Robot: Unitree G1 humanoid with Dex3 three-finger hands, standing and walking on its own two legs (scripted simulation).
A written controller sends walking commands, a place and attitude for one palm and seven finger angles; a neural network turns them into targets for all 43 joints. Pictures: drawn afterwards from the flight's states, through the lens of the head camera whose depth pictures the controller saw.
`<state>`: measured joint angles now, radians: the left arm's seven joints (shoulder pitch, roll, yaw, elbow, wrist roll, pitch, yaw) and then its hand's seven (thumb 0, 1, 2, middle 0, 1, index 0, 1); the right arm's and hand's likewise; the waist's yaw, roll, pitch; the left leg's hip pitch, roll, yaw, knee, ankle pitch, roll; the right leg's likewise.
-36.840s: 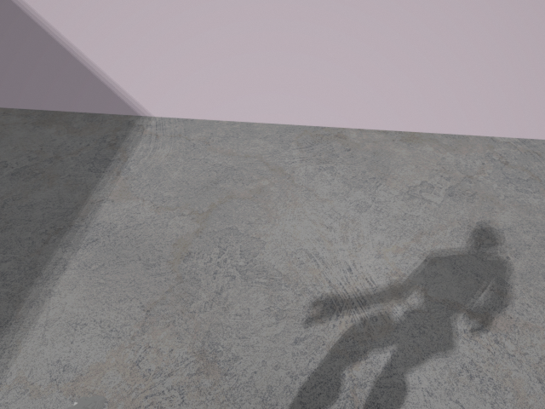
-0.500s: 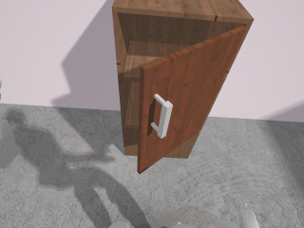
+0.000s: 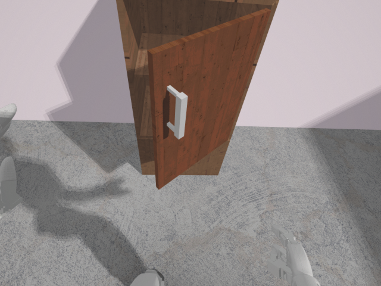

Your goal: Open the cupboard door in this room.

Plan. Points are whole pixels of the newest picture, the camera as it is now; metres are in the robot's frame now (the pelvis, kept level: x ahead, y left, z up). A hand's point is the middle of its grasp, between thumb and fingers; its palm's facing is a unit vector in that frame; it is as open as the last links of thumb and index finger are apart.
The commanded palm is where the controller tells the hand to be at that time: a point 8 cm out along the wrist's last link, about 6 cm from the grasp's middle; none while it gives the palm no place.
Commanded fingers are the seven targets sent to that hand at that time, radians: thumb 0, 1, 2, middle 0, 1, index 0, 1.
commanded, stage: stop stepping back and stand still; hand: left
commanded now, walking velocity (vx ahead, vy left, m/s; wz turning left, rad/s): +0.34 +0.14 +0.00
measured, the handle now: (175, 113) +0.51 +0.08 +0.04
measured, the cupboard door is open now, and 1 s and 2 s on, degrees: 40 40 40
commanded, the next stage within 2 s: let the arm hang, fingers relaxed in 1.40 s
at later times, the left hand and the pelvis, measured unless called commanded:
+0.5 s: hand out of the picture +0.13 +0.30 +0.19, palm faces +0.46 -0.77 -0.44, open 7.4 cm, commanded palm +0.07 +0.33 +0.19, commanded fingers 0.00 0.90 0.90 -0.20 -0.30 -0.20 -0.30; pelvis -0.06 +0.03 +0.01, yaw +2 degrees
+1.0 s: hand out of the picture +0.13 +0.30 +0.18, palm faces +0.37 -0.76 -0.54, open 7.4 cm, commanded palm +0.07 +0.34 +0.19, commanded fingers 0.00 0.90 0.90 -0.20 -0.30 -0.20 -0.30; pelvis -0.07 +0.04 +0.01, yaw +1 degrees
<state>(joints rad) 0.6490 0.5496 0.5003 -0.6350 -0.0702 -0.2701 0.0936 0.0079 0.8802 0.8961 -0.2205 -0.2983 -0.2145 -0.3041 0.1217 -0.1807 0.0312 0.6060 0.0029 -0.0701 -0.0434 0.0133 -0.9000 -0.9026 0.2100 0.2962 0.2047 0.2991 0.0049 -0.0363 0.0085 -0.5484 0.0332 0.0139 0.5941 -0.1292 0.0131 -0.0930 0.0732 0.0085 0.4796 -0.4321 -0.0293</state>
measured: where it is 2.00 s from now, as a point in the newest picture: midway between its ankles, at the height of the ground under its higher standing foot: outside the picture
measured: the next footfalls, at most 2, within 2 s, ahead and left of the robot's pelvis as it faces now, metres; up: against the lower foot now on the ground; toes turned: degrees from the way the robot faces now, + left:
left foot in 0.02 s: +0.14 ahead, +0.10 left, +0.00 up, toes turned +1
left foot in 0.70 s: -0.02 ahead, +0.16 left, +0.00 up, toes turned +2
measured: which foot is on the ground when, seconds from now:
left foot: up 0.00-0.00, down 0.02-0.50, up 0.52-0.68, down 0.70-1.00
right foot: down 0.00-0.76, up 0.78-0.92, down 0.94-1.00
